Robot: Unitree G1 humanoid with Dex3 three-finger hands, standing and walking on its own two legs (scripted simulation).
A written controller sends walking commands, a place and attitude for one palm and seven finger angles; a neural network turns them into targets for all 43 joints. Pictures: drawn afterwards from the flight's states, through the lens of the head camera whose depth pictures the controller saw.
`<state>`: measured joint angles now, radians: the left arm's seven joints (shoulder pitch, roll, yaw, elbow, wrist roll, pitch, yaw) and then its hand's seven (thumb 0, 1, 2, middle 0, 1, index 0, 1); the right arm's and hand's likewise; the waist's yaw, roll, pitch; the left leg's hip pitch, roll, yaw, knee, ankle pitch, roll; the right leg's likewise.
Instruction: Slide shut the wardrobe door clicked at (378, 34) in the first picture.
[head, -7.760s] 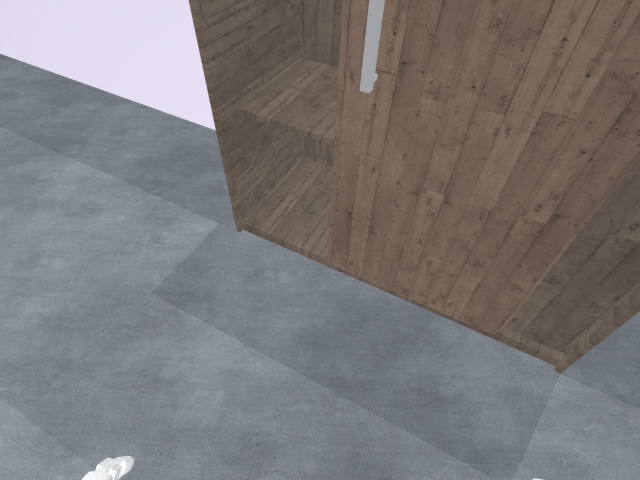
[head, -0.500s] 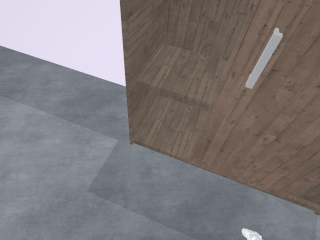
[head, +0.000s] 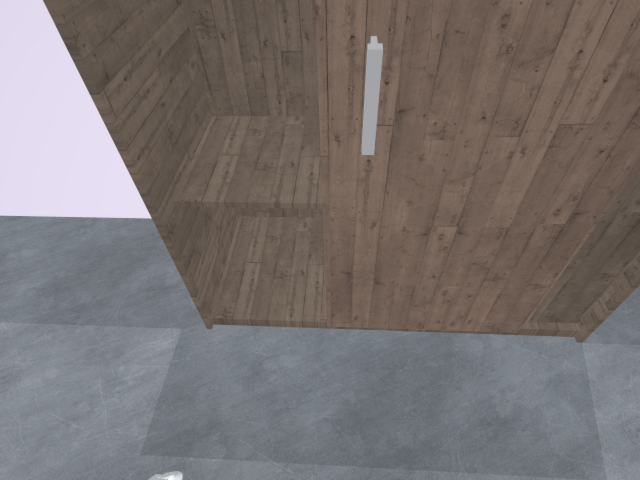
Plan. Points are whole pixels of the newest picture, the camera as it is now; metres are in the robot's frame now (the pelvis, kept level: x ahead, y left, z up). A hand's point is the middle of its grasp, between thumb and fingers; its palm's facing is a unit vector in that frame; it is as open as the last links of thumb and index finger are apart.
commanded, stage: take the last steps up to it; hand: right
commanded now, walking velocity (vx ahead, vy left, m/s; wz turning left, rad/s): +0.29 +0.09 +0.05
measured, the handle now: (370, 98) +0.69 -0.08 +0.14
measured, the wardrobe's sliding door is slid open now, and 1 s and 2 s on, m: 0.41 0.41 0.41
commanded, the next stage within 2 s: come to a stop and stand still in 0.48 s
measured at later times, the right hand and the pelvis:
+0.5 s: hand (417, 424) +0.24 -0.14 -0.17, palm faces -0.07 +0.97 -0.22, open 7.4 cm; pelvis +0.14 +0.04 -0.02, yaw +2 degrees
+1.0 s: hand (416, 428) +0.24 -0.14 -0.18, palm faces +0.04 +0.98 -0.20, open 7.4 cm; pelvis +0.20 +0.04 +0.00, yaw +3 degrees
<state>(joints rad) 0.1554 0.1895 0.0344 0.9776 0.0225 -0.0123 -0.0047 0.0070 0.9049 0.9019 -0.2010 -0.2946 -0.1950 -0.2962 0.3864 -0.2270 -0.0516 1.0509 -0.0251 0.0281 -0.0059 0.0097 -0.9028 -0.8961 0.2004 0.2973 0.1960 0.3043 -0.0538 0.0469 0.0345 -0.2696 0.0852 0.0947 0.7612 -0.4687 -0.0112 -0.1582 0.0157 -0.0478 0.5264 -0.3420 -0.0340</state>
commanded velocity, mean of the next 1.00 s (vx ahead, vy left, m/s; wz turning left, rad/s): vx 0.04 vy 0.03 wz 0.02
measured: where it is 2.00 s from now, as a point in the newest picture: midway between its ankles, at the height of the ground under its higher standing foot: outside the picture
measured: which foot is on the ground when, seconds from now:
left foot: up 0.00-0.46, down 0.48-0.94, up 0.96-1.00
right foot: down 0.00-0.48, up 0.50-0.90, down 0.92-1.00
